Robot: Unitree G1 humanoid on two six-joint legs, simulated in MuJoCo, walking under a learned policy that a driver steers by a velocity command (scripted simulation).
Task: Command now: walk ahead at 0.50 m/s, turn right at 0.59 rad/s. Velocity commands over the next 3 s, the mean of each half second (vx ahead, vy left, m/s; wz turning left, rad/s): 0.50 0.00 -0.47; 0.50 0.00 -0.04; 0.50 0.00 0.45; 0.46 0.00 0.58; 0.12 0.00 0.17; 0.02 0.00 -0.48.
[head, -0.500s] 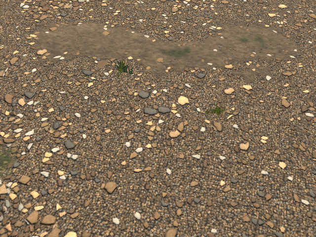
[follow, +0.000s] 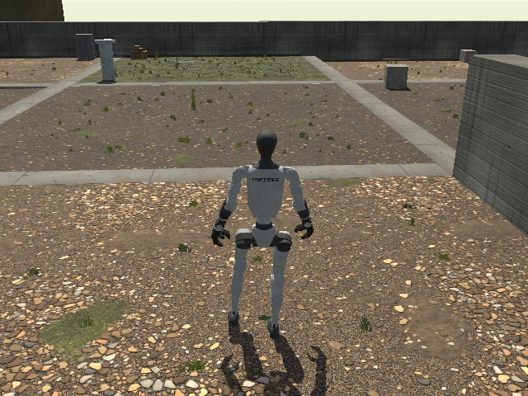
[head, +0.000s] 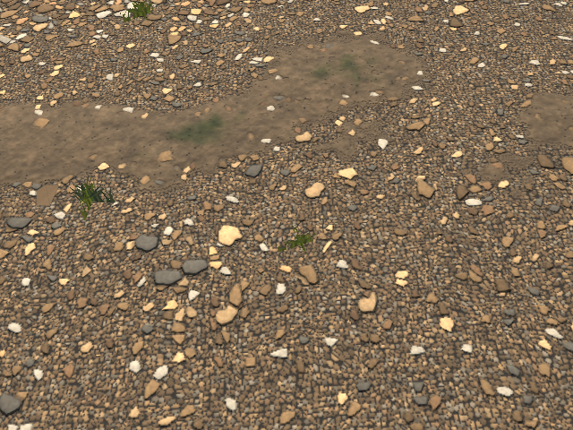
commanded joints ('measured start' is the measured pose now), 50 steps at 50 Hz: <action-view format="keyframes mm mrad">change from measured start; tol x32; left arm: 1 -32 171 47 -75 -5 -23 24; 50 -47 122 26 1 22 -72 8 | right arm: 1 -10 -70 -18 -62 -10 4 -4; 50 97 -49 5 28 30 49 11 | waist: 1 -29 -62 -73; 13 -53 -154 -99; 16 -91 279 -380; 35 -103 65 -1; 40 46 -329 -403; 50 -33 -81 -37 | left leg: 1 -41 -6 2 -146 151 -35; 13 314 -103 9 -630 243 55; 16 962 299 -750 -750 -176 318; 21 493 131 -298 -846 53 233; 38 533 82 24 -552 651 144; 41 -155 -97 -42 202 -293 49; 50 -88 29 -50 -52 137 8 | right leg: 1 43 -237 240 -188 264 -178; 12 142 -245 376 -2 130 -78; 17 -519 -70 166 888 -344 86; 36 -229 -132 -45 103 90 56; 38 99 -99 -75 57 104 4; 40 662 -495 586 -15 -41 -224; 50 115 -342 75 -284 203 -131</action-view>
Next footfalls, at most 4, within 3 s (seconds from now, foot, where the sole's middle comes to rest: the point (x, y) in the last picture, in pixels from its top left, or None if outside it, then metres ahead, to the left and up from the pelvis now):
0.28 left None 0.35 0.13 -0.78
0.78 right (396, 388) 0.55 -0.18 -0.78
1.30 left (317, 264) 0.89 0.00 -0.78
1.78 right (375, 183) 1.18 -0.18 -0.78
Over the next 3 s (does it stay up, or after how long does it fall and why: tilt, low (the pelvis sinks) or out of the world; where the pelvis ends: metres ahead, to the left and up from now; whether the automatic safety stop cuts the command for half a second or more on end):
stays up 1.23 -0.05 0.00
